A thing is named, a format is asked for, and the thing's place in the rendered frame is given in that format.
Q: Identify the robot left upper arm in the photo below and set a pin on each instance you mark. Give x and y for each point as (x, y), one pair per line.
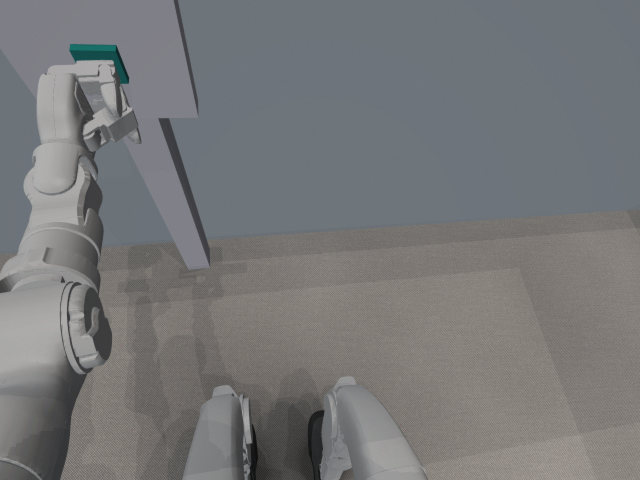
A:
(51, 337)

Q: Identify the robot right foot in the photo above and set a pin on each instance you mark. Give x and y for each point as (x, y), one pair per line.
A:
(315, 441)

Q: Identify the left robot forearm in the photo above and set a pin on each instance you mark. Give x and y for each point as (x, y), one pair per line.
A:
(63, 239)

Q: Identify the left robot thigh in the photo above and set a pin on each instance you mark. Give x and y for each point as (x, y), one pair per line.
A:
(223, 430)

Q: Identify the button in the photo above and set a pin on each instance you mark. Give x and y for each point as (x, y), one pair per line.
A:
(82, 52)

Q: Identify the panel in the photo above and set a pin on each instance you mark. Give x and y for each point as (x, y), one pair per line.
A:
(149, 35)

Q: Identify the left robot hand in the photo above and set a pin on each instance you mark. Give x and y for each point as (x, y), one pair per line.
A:
(63, 110)

